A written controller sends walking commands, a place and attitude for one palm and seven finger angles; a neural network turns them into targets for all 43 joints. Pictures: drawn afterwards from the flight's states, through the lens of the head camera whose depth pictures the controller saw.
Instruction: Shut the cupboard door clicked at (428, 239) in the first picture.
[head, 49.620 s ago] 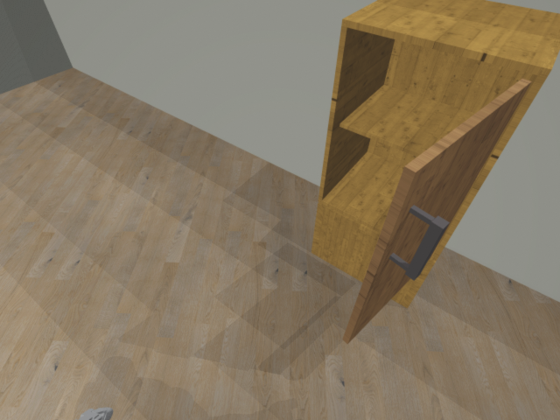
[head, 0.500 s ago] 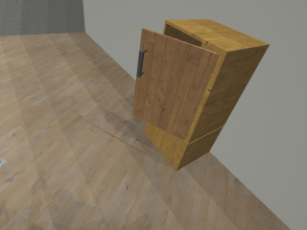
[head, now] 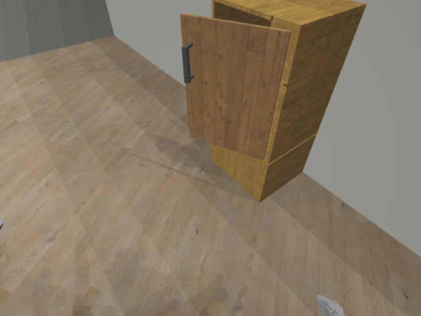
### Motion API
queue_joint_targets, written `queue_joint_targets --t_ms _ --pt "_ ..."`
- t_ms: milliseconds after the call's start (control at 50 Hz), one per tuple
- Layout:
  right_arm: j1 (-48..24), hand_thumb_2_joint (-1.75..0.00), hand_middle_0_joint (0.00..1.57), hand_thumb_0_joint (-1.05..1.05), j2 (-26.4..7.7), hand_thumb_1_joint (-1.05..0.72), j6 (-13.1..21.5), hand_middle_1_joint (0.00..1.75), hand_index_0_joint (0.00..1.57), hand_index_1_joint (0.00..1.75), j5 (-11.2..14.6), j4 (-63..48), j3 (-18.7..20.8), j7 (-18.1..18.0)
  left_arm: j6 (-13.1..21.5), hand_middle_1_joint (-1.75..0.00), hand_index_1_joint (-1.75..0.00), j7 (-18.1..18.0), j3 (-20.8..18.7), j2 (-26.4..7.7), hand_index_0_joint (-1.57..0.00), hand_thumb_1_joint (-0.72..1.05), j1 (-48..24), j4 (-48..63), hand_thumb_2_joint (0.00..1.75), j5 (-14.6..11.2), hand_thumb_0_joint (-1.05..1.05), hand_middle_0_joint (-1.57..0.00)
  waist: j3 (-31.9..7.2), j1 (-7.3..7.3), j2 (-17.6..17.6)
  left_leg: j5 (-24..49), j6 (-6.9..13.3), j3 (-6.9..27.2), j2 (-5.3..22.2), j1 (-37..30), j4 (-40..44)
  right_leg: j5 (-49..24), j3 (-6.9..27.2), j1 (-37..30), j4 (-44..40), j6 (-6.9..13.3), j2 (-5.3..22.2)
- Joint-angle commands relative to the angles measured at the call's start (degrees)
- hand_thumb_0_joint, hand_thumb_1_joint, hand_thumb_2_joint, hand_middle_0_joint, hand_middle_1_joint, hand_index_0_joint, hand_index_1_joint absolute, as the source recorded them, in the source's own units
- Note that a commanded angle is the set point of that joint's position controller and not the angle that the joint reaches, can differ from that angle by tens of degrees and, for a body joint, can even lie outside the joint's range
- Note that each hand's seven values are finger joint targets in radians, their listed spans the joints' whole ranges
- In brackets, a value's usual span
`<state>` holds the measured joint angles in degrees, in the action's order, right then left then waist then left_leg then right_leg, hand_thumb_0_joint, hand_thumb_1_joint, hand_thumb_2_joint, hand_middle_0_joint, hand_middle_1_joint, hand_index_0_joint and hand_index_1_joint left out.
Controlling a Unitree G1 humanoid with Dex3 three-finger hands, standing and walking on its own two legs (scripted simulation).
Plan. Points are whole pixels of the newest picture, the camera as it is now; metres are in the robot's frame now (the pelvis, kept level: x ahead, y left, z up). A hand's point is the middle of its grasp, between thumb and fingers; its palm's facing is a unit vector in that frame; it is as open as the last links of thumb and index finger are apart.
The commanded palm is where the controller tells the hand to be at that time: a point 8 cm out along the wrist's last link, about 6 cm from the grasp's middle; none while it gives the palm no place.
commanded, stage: stop stepping back and stand still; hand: left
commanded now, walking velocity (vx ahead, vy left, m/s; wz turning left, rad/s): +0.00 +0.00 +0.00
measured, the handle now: (188, 63) +1.03 +0.16 +0.02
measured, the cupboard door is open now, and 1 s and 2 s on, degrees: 26 26 26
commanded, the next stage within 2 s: let the arm hang, fingers relaxed in 1.54 s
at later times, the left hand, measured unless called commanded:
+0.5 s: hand (37, 197) +0.24 +0.28 +0.17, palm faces +0.40 -0.75 -0.53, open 7.4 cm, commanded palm +0.20 +0.31 +0.19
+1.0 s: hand (30, 199) +0.25 +0.30 +0.16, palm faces +0.38 -0.79 -0.49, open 7.4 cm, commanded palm +0.20 +0.33 +0.19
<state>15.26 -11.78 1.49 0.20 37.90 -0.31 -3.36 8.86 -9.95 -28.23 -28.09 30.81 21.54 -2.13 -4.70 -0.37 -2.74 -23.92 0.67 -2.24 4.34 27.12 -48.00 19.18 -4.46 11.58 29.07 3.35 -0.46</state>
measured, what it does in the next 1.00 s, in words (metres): steps on the spot: left foot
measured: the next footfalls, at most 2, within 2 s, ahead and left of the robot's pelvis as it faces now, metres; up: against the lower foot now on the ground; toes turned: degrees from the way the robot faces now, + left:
left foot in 0.18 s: +0.11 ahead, +0.14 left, +0.00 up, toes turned +3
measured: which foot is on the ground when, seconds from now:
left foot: up 0.00-0.16, down 0.18-1.00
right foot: down 0.00-1.00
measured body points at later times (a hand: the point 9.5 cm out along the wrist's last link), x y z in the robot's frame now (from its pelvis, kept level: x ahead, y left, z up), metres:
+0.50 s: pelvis +0.05 +0.02 +0.00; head +0.06 +0.01 +0.45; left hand +0.22 +0.32 +0.20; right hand +0.19 -0.20 -0.10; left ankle +0.07 +0.14 -0.72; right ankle +0.00 -0.09 -0.73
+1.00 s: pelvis +0.05 +0.03 +0.01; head +0.05 +0.04 +0.46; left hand +0.22 +0.34 +0.18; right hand +0.20 -0.21 -0.07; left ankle +0.07 +0.14 -0.73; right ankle +0.00 -0.09 -0.73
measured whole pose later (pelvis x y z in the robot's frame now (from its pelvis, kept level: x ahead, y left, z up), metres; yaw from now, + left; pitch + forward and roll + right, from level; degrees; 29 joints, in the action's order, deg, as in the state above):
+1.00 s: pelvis +0.05 +0.03 +0.01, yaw -2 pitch +1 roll -1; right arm 12.4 -11.4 2.4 1.8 34.2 -0.8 -3.9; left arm 9.7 -8.9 -24.0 -24.9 35.4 25.6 -3.2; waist -2.2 0.9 0.1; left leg -13.8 0.8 -4.3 2.1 17.6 -30.0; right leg 18.0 -1.4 9.9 26.6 -0.7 0.2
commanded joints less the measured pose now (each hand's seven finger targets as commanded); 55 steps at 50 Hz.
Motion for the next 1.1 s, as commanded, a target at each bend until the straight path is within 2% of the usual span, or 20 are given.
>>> queue_joint_targets --t_ms 0,60,120,140,180,200,220,300,320,360,400,440,480,520,580,700,760,820,900,1080 --pt "-6.24 -0.90 0.20 0.00 -7.12 -0.90 4.89 0.30 0.20 0.30 0.57 -8.02 3.72 -0.37 3.97 -0.30 -0.30 -1.48 3.89 -2.98 -0.20 0.90 -9.67 13.73 0.90 0.41 0.00 -0.20 -0.29 1.45 15.72 -0.59 -1.76 2.44 -0.53 13.98 -13.37 -27.34 22.60 -12.84 -7.98 10.91 18.96" --pt "-10.60 -0.90 0.20 0.00 -5.94 -0.90 4.88 0.30 0.20 0.30 0.05 -8.42 2.73 -1.75 5.66 -0.30 -0.30 -2.31 0.14 -8.50 -0.20 0.90 -17.91 24.51 0.90 1.19 0.00 -0.20 4.70 1.01 12.70 4.66 -0.35 -1.07 0.00 -1.83 2.16 -25.41 9.33 1.17 -5.38 6.64 15.23" --pt "-9.04 -0.90 0.20 0.00 -5.40 -0.90 6.23 0.30 0.20 0.30 -0.27 -8.41 3.06 -2.71 7.09 -0.30 -0.30 -2.63 -2.69 -10.09 -0.20 0.90 -16.18 26.72 0.90 1.14 0.00 -0.20 4.09 1.63 -0.17 16.41 -0.91 -5.34 -4.25 -18.16 15.24 -12.91 4.29 8.51 -1.36 2.91 9.88" --pt "-8.50 -0.90 0.20 0.00 -6.47 -0.90 6.54 0.30 0.20 0.30 -0.06 -9.10 3.90 -2.90 7.75 -0.30 -0.30 -2.56 -2.91 -9.73 -0.20 0.90 -14.93 28.58 0.90 0.94 0.00 -0.20 3.56 1.63 -6.74 16.34 -0.72 -1.98 -2.26 -23.04 17.86 -7.42 4.33 11.41 2.95 1.50 8.54" --pt "-8.15 -0.90 0.20 0.00 -7.93 -0.90 6.44 0.30 0.20 0.30 -0.05 -10.57 4.20 -2.55 8.50 -0.30 -0.30 -2.74 -5.21 -10.00 -0.20 0.90 -10.79 29.28 0.90 0.82 0.00 -0.20 1.68 0.53 -21.99 16.39 4.94 17.21 11.36 -21.41 28.71 11.34 1.06 13.60 16.00 -2.71 0.36" --pt "-7.98 -0.90 0.20 0.00 -6.89 -0.90 6.81 0.30 0.20 0.30 0.00 -10.90 3.94 -2.06 8.51 -0.30 -0.30 -2.61 -6.59 -10.27 -0.20 0.90 -9.53 26.23 0.90 0.55 0.00 -0.20 2.62 0.63 -17.94 16.85 6.57 19.02 12.63 -16.82 31.40 12.21 2.58 11.08 19.52 -3.14 -0.95" --pt "-8.27 -0.90 0.20 0.00 -6.01 -0.90 7.15 0.30 0.20 0.30 -0.47 -9.96 3.44 -1.92 8.48 -0.30 -0.30 -1.99 -8.05 -10.98 -0.20 0.90 -8.79 23.99 0.90 0.08 0.00 -0.20 1.81 1.00 -20.39 14.70 6.79 18.63 13.11 -14.86 32.64 11.02 3.40 9.77 20.75 -3.20 1.02" --pt "-6.50 -0.90 0.20 0.00 -6.02 -0.90 6.96 0.30 0.20 0.30 0.99 -10.31 2.96 0.08 6.91 -0.30 -0.30 -0.47 -6.96 -6.44 -0.20 0.90 1.47 15.05 0.90 -0.79 0.00 -0.20 -1.51 0.32 -7.32 11.12 2.50 3.83 7.64 -8.44 24.29 -2.02 1.63 -3.70 -0.93 -3.75 1.28" --pt "-6.17 -0.90 0.20 0.00 -5.90 -0.90 6.39 0.30 0.20 0.30 1.31 -10.84 3.06 0.40 6.06 -0.30 -0.30 -0.15 -5.86 -5.44 -0.20 0.90 3.38 13.51 0.90 -0.96 0.00 -0.20 -0.98 0.79 -1.56 5.79 0.77 1.07 4.20 -6.17 21.20 -4.58 4.88 -4.49 -5.08 -2.61 2.61" --pt "-5.77 -0.90 0.20 0.00 -5.56 -0.90 5.15 0.30 0.20 0.30 0.87 -11.07 2.93 0.79 4.36 -0.30 -0.30 -0.13 -5.05 -4.81 -0.20 0.90 6.42 9.27 0.90 -1.73 0.00 -0.20 0.84 1.51 9.36 3.12 -1.39 -0.73 -0.35 -4.69 12.75 -1.11 18.05 1.24 -12.80 1.93 11.68" --pt "-6.55 -0.90 0.20 0.00 -5.78 -0.90 4.04 0.30 0.20 0.30 1.55 -10.73 3.02 0.79 3.14 -0.30 -0.30 -0.35 -2.14 -3.89 -0.20 0.90 4.44 10.92 0.90 -1.71 0.00 -0.20 3.51 1.69 15.17 5.61 -1.61 0.92 -0.61 -3.97 8.36 -4.12 20.26 2.95 -13.49 3.79 14.62" --pt "-6.69 -0.90 0.20 0.00 -5.72 -0.90 4.19 0.30 0.20 0.30 1.09 -10.13 2.20 0.02 3.49 -0.30 -0.30 -0.92 -2.88 -5.80 -0.20 0.90 2.20 12.17 0.90 -0.96 0.00 -0.20 1.26 1.85 14.46 9.49 -1.02 0.92 -0.63 -5.09 13.84 -20.06 14.11 -2.46 -7.87 2.58 12.76" --pt "-7.23 -0.90 0.20 0.00 -5.86 -0.90 4.70 0.30 0.20 0.30 0.93 -9.61 2.07 -1.14 3.92 -0.30 -0.30 -1.00 -1.99 -6.50 -0.20 0.90 -3.82 14.81 0.90 -0.21 0.00 -0.20 -0.94 1.84 8.58 21.59 -0.20 0.98 -0.27 -11.03 19.37 -30.68 8.94 -4.01 -1.99 -0.58 9.55" --pt "-7.30 -0.90 0.20 0.00 -6.43 -0.90 5.24 0.30 0.20 0.30 0.93 -9.88 2.47 -2.00 4.65 -0.30 -0.30 -1.01 -2.24 -7.88 -0.20 0.90 -6.89 17.88 0.90 0.26 0.00 -0.20 -4.27 0.91 3.36 36.00 1.29 1.83 2.33 -18.03 20.02 -33.35 6.40 -3.88 1.08 -3.45 5.74" --pt "-7.41 -0.90 0.20 0.00 -5.54 -0.90 5.94 0.30 0.20 0.30 0.69 -9.88 1.76 -2.03 5.42 -0.30 -0.30 -1.37 -2.45 -8.93 -0.20 0.90 -9.18 23.99 0.90 0.89 0.00 -0.20 -6.06 0.82 -6.56 47.18 1.69 3.27 3.26 -21.81 18.62 -30.90 3.93 -2.91 3.08 -3.71 3.82" --pt "-6.84 -0.90 0.20 0.00 -5.64 -0.90 5.12 0.30 0.20 0.30 1.20 -10.83 2.24 -0.58 5.89 -0.30 -0.30 -1.10 -5.44 -7.31 -0.20 0.90 4.99 19.78 0.90 -0.47 0.00 -0.20 -4.19 0.89 -5.01 33.21 0.02 3.02 2.31 -12.80 20.67 -24.36 4.87 -6.86 -1.56 -2.45 3.82" --pt "-5.86 -0.90 0.20 0.00 -5.75 -0.90 3.96 0.30 0.20 0.30 1.11 -10.62 2.58 -0.48 5.71 -0.30 -0.30 -0.90 -7.46 -7.19 -0.20 0.90 9.53 13.71 0.90 -1.13 0.00 -0.20 -4.25 1.17 -2.02 35.44 -0.30 2.65 2.41 -11.39 20.25 -29.36 4.80 -7.68 -1.96 -2.35 4.35" --pt "-6.04 -0.90 0.20 0.00 -6.09 -0.90 3.01 0.30 0.20 0.30 1.49 -11.28 2.77 -0.59 5.29 -0.30 -0.30 -0.36 -6.07 -6.45 -0.20 0.90 8.17 13.30 0.90 -1.76 0.00 -0.20 -5.34 1.44 0.69 35.22 -0.20 1.92 2.65 -12.80 19.96 -30.88 5.38 -6.63 -1.92 -2.91 4.19" --pt "-6.71 -0.90 0.20 0.00 -6.41 -0.90 3.42 0.30 0.20 0.30 1.36 -11.81 2.39 -1.20 4.78 -0.30 -0.30 -0.11 -3.41 -5.74 -0.20 0.90 4.58 15.12 0.90 -1.57 0.00 -0.20 -4.70 1.21 -1.18 30.76 0.29 1.94 2.85 -13.29 21.67 -26.17 5.29 -5.05 -2.78 -3.53 3.68" --pt "-7.94 -0.90 0.20 0.00 -6.17 -0.90 5.40 0.30 0.20 0.30 0.55 -10.81 1.69 -2.17 4.99 -0.30 -0.30 -0.89 -0.84 -5.65 -0.20 0.90 -6.55 18.34 0.90 0.18 0.00 -0.20 1.53 0.92 -3.91 7.26 0.75 3.96 1.45 -10.06 27.04 -7.08 6.41 -0.45 -8.14 -3.13 3.25"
